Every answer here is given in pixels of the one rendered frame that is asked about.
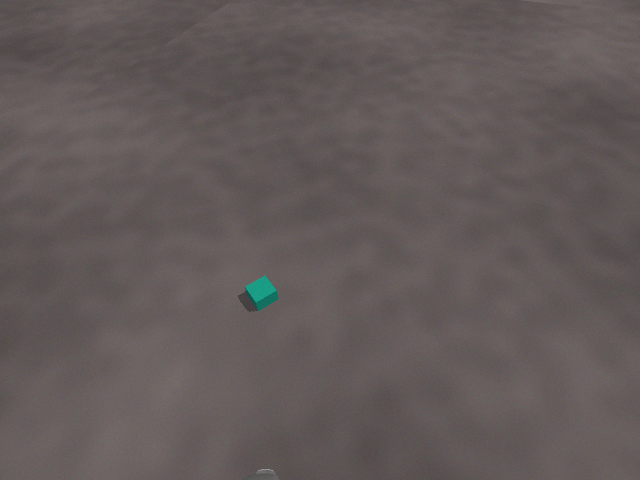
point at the small box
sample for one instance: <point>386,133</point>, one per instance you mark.
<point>261,293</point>

